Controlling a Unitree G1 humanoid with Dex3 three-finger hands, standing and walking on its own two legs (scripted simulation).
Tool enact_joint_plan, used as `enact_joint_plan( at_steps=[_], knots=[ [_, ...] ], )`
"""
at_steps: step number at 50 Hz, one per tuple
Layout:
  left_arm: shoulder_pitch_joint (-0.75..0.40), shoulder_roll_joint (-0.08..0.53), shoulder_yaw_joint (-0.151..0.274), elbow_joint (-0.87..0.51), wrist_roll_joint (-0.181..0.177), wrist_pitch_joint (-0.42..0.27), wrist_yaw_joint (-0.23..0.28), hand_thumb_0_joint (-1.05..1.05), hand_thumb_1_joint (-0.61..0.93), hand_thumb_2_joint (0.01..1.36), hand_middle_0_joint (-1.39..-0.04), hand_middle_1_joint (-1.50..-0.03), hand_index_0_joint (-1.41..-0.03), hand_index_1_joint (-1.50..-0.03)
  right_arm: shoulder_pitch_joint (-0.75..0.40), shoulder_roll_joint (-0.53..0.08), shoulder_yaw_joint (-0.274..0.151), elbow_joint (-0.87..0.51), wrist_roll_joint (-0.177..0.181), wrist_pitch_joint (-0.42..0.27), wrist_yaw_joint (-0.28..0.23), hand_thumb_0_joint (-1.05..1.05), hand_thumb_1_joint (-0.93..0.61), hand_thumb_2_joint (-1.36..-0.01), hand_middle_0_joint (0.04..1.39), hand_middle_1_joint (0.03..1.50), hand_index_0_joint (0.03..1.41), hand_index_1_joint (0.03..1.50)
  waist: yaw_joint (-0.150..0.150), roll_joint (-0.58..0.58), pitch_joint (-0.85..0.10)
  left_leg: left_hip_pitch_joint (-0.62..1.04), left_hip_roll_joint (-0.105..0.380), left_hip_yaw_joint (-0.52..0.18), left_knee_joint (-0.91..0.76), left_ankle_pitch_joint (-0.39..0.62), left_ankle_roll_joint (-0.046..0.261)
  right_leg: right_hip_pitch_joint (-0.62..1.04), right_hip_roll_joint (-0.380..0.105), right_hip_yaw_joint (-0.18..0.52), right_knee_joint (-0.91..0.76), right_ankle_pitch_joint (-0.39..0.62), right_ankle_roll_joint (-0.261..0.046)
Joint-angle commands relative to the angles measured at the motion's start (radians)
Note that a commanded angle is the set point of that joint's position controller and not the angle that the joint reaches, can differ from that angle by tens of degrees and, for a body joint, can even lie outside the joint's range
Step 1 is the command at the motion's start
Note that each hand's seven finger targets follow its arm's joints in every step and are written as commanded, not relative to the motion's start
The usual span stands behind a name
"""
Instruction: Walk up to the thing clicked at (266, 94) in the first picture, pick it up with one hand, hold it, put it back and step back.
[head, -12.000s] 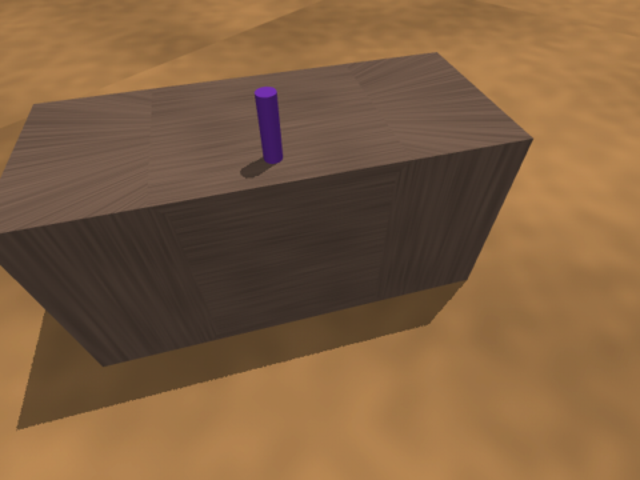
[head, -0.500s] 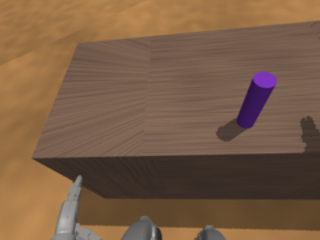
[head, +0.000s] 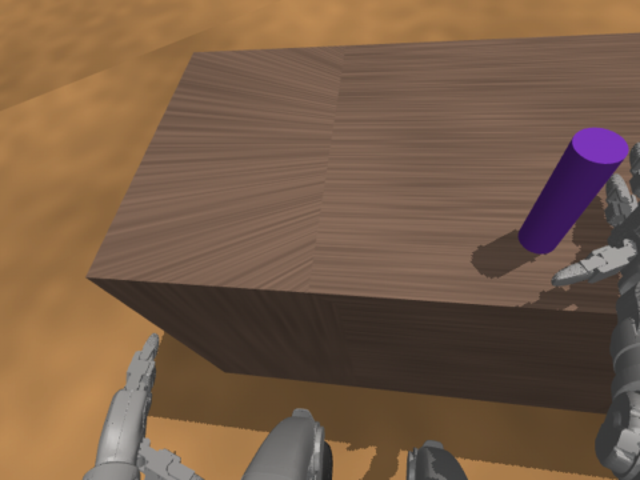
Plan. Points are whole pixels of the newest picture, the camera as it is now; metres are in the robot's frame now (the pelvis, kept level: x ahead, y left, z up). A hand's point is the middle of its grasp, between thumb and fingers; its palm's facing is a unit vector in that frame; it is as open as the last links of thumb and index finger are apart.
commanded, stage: close in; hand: right
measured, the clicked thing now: (563, 199) +0.45 -0.22 +0.05
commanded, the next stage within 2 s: close in 0.56 s
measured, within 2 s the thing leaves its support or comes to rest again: leaves its support in 1.86 s
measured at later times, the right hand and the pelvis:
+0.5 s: hand (550, 223) +0.43 -0.21 +0.03, palm faces +0.15 +0.99 +0.03, open 17.6 cm; pelvis +0.00 +0.00 +0.00, yaw +0 degrees
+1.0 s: hand (558, 203) +0.46 -0.22 +0.04, palm faces +0.18 +0.98 +0.04, open 16.5 cm; pelvis +0.00 +0.00 +0.00, yaw -1 degrees
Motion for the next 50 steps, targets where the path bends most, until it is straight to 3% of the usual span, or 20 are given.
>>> enact_joint_plan(
  at_steps=[1,6,14,17,20,21,25,26,27,29,31,33,34,36,37,38,42,44,47,50],
  knots=[
    [0.013,0.208,0.144,-0.248,-0.017,-0.048,0.006,0.000,-0.551,0.040,-0.058,-0.051,-0.059,-0.050,-0.295,-0.258,-0.045,-0.227,0.022,-0.060,-0.044,0.000,0.587,-0.054,0.037,0.054,0.044,0.054,-0.024,-0.067,-0.357,0.363,-0.028,-0.052,-0.098,0.188,0.023,0.121,0.038,0.041,-0.191,0.305,0.004],
    [0.054,0.086,0.060,-0.172,-0.011,-0.051,-0.018,0.000,-0.544,0.039,-0.057,-0.052,-0.058,-0.051,-0.353,-0.134,0.049,-0.197,-0.005,-0.087,-0.054,0.000,0.559,-0.058,0.040,0.054,0.043,0.054,-0.019,-0.094,-0.256,0.252,-0.021,-0.078,-0.093,0.076,0.027,0.069,0.039,0.028,-0.176,0.176,-0.004],
    [0.072,0.220,0.183,-0.296,-0.011,-0.044,-0.003,0.000,-0.543,0.044,-0.047,-0.051,-0.049,-0.049,-0.448,-0.169,0.060,-0.449,-0.005,-0.067,-0.103,0.000,0.570,-0.058,0.032,0.056,0.034,0.056,-0.026,-0.227,-0.551,0.304,-0.034,-0.037,-0.067,0.236,0.030,0.345,0.035,0.040,-0.172,0.452,0.028],
    [0.149,0.139,0.120,-0.111,-0.008,-0.013,-0.020,0.000,-0.553,0.052,-0.047,-0.048,-0.045,-0.051,-0.243,-0.047,0.083,-0.210,-0.003,-0.034,-0.126,0.000,0.573,-0.058,0.035,0.058,0.038,0.058,-0.056,-0.158,-0.322,0.243,-0.036,-0.029,-0.073,0.176,0.034,0.209,0.038,0.042,-0.184,0.413,0.028],
    [-0.036,0.186,0.158,-0.273,-0.006,-0.028,-0.011,0.000,-0.560,0.055,-0.047,-0.045,-0.042,-0.050,-0.351,-0.106,0.065,-0.369,-0.022,-0.068,-0.143,0.000,0.554,-0.050,0.044,0.054,0.045,0.054,-0.059,-0.106,-0.461,0.351,-0.025,-0.043,-0.068,0.199,0.029,0.180,0.037,0.033,-0.176,0.337,0.012],
    [-0.027,0.152,0.123,-0.283,-0.007,-0.024,-0.010,0.000,-0.549,0.048,-0.049,-0.045,-0.046,-0.048,-0.406,-0.106,0.080,-0.409,-0.026,-0.077,-0.145,0.000,0.553,-0.053,0.042,0.055,0.044,0.055,-0.054,-0.106,-0.443,0.350,-0.026,-0.048,-0.072,0.188,0.029,0.187,0.035,0.031,-0.180,0.321,0.013],
    [0.068,0.145,0.103,-0.271,-0.011,-0.008,-0.018,0.000,-0.543,0.045,-0.046,-0.048,-0.046,-0.048,-0.165,-0.044,0.071,-0.167,-0.027,-0.063,-0.159,0.000,0.611,-0.069,0.026,0.066,0.035,0.067,-0.055,-0.015,-0.332,0.368,-0.027,-0.047,-0.098,0.140,0.020,0.106,0.043,0.031,-0.207,0.249,0.001],
    [0.068,0.152,0.123,-0.305,-0.013,-0.006,-0.016,0.000,-0.534,0.037,-0.047,-0.048,-0.050,-0.045,-0.333,-0.145,0.031,-0.400,-0.022,-0.093,-0.163,0.000,0.580,-0.068,0.035,0.065,0.040,0.065,-0.057,-0.075,-0.431,0.415,-0.022,-0.065,-0.099,0.163,0.018,0.145,0.043,0.023,-0.200,0.263,0.003],
    [0.126,0.183,0.156,-0.264,-0.010,0.003,-0.012,0.000,-0.536,0.037,-0.047,-0.048,-0.049,-0.044,-0.274,-0.192,0.006,-0.317,-0.035,-0.080,-0.165,0.000,0.586,-0.068,0.033,0.066,0.039,0.067,-0.059,-0.102,-0.441,0.427,-0.020,-0.071,-0.102,0.178,0.017,0.172,0.044,0.013,-0.201,0.275,0.004],
    [0.190,0.157,0.153,-0.202,-0.011,0.012,-0.020,0.000,-0.520,0.027,-0.047,-0.052,-0.054,-0.043,-0.277,-0.106,0.055,-0.361,-0.023,-0.076,-0.155,0.000,0.599,-0.060,0.032,0.065,0.036,0.065,-0.042,-0.103,-0.357,0.377,-0.021,-0.071,-0.105,0.173,0.018,0.164,0.050,0.010,-0.199,0.267,0.003],
    [0.110,0.132,0.126,-0.256,-0.015,0.000,-0.020,0.000,-0.525,0.029,-0.049,-0.053,-0.055,-0.046,-0.348,-0.146,0.032,-0.416,-0.024,-0.088,-0.171,0.000,0.596,-0.060,0.035,0.067,0.039,0.068,-0.049,-0.131,-0.371,0.369,-0.020,-0.069,-0.104,0.185,0.019,0.183,0.051,0.010,-0.199,0.280,0.004],
    [0.076,0.148,0.153,-0.232,-0.009,-0.004,-0.014,0.000,-0.530,0.034,-0.048,-0.052,-0.051,-0.048,-0.367,-0.074,0.069,-0.363,-0.025,-0.090,-0.177,0.000,0.568,-0.058,0.041,0.065,0.042,0.066,-0.003,-0.090,-0.302,0.291,-0.023,-0.062,-0.095,0.167,0.022,0.161,0.043,0.022,-0.186,0.259,0.000],
    [0.054,0.127,0.134,-0.204,-0.004,-0.011,-0.016,0.000,-0.610,0.094,-0.050,-0.037,-0.026,-0.062,-0.347,0.024,0.137,-0.287,-0.030,-0.083,-0.173,0.000,0.592,0.000,0.121,0.039,0.122,0.039,0.004,-0.090,-0.248,0.247,-0.022,-0.065,-0.096,0.130,0.023,0.131,0.042,0.022,-0.187,0.218,-0.002],
    [0.026,0.120,0.108,-0.219,-0.002,-0.025,-0.016,0.000,-0.582,0.070,-0.051,-0.045,-0.039,-0.058,-0.368,0.012,0.144,-0.243,-0.041,-0.088,-0.169,0.000,0.595,0.000,0.281,0.120,0.282,0.121,0.003,-0.075,-0.266,0.230,-0.023,-0.058,-0.097,0.077,0.021,0.120,0.037,0.033,-0.189,0.164,-0.003],
    [0.008,0.124,0.096,-0.255,-0.004,-0.028,-0.013,0.000,-0.575,0.066,-0.049,-0.045,-0.040,-0.055,-0.436,-0.096,0.099,-0.363,-0.048,-0.101,-0.170,0.000,0.611,0.000,0.315,0.128,0.313,0.129,-0.022,-0.113,-0.358,0.271,-0.020,-0.065,-0.097,0.086,0.021,0.156,0.036,0.031,-0.187,0.178,0.000],
    [0.016,0.103,0.078,-0.271,0.000,-0.025,-0.011,0.000,-0.569,0.063,-0.048,-0.046,-0.041,-0.053,-0.535,-0.116,0.118,-0.431,-0.060,-0.110,-0.170,0.000,0.611,0.000,0.315,0.118,0.313,0.119,-0.015,-0.161,-0.429,0.281,-0.021,-0.064,-0.082,0.135,0.024,0.212,0.036,0.027,-0.182,0.232,0.007],
    [0.133,0.184,0.136,-0.232,-0.008,-0.001,-0.010,0.000,-0.560,0.060,-0.046,-0.048,-0.042,-0.052,-0.365,-0.195,0.034,-0.239,-0.052,-0.062,-0.165,0.000,0.611,0.000,0.350,0.130,0.346,0.131,-0.012,-0.151,-0.437,0.349,-0.023,-0.046,-0.085,0.221,0.019,0.220,0.047,0.033,-0.182,0.350,0.012],
    [0.122,0.200,0.160,-0.275,-0.011,0.002,-0.010,0.000,-0.563,0.062,-0.046,-0.048,-0.042,-0.052,-0.467,-0.193,0.040,-0.314,-0.043,-0.058,-0.164,0.000,0.579,0.000,0.437,0.182,0.431,0.183,-0.004,-0.174,-0.512,0.369,-0.028,-0.041,-0.088,0.247,0.021,0.280,0.043,0.035,-0.187,0.393,0.015],
    [0.099,0.144,0.107,-0.204,-0.009,0.010,-0.024,0.000,-0.565,0.066,-0.047,-0.049,-0.042,-0.054,-0.430,-0.115,0.059,-0.205,-0.030,-0.046,-0.158,0.000,0.592,-0.013,0.550,0.251,0.546,0.253,-0.022,-0.143,-0.335,0.268,-0.031,-0.035,-0.090,0.158,0.030,0.183,0.040,0.041,-0.197,0.322,0.016],
    [0.007,0.166,0.137,-0.231,-0.002,-0.010,-0.018,0.000,-0.570,0.067,-0.048,-0.047,-0.041,-0.054,-0.406,-0.090,0.075,-0.122,-0.049,-0.055,-0.157,0.000,0.602,-0.022,0.561,0.264,0.559,0.265,0.001,-0.073,-0.310,0.250,-0.028,-0.042,-0.076,0.138,0.027,0.119,0.033,0.042,-0.175,0.259,0.005]
  ],
)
